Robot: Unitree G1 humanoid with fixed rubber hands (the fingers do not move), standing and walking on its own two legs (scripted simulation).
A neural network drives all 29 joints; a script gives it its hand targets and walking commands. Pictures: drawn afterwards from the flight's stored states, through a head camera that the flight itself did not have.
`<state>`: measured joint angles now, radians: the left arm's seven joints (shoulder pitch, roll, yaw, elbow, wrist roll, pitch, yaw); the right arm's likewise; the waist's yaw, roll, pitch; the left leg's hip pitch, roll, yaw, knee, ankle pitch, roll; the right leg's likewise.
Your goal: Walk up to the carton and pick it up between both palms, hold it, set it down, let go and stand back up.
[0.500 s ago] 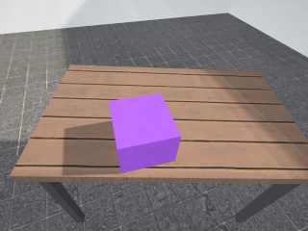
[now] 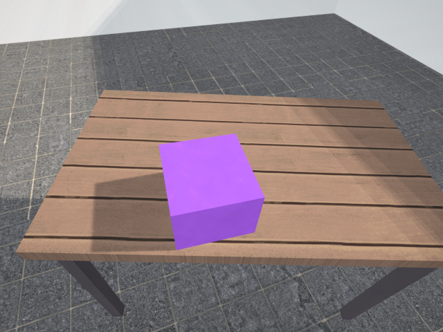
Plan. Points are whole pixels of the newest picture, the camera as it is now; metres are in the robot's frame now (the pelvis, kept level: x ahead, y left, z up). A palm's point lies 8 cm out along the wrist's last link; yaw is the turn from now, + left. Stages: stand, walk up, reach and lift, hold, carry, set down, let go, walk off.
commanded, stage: stand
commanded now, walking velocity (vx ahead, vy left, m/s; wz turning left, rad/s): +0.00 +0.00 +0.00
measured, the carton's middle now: (207, 189) +0.44 +0.03 -0.03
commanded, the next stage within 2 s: none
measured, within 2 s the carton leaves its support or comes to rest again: neither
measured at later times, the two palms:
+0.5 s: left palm out of the picture +0.08 +0.30 -0.12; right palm out of the picture +0.08 -0.31 -0.10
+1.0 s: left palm out of the picture +0.06 +0.30 -0.12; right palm out of the picture +0.08 -0.31 -0.11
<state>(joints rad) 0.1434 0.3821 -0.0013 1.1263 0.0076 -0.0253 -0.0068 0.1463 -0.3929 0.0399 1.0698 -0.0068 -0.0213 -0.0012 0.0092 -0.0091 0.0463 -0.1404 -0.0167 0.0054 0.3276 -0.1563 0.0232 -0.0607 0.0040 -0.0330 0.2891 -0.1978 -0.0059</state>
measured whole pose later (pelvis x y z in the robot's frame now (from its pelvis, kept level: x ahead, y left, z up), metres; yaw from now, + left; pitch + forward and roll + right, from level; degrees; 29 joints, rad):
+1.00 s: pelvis +0.00 +0.00 +0.00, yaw +0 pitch -2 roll +0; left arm 0.14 0.37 0.00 1.12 0.01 -0.02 0.00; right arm 0.12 -0.39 0.03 1.08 -0.01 -0.02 -0.01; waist 0.01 -0.01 0.05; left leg -0.13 -0.02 0.00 0.31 -0.15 0.02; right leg -0.05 0.00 -0.03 0.28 -0.20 0.00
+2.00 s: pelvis +0.01 +0.00 +0.00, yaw +0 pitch -1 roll +0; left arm 0.11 0.39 0.01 1.11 0.01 -0.02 0.00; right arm 0.10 -0.40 0.02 1.09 -0.01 -0.02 0.00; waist 0.00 -0.01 0.06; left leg -0.12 -0.02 -0.02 0.30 -0.15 0.01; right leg -0.05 0.00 -0.03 0.28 -0.20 0.00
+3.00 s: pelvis +0.01 +0.00 +0.00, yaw +1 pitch -2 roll +0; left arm 0.12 0.37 0.00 1.10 0.01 -0.02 0.00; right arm 0.11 -0.39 0.02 1.08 0.00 -0.02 -0.01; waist 0.01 -0.01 0.05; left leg -0.12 -0.02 -0.03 0.30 -0.15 0.01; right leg -0.05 0.00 -0.03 0.28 -0.21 0.00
